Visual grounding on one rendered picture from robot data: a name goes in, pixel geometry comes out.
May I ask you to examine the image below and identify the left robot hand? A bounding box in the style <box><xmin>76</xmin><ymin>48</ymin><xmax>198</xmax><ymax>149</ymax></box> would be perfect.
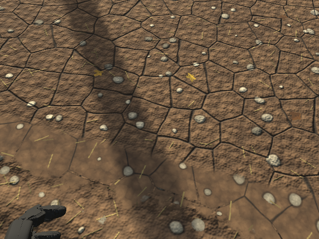
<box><xmin>4</xmin><ymin>204</ymin><xmax>67</xmax><ymax>239</ymax></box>

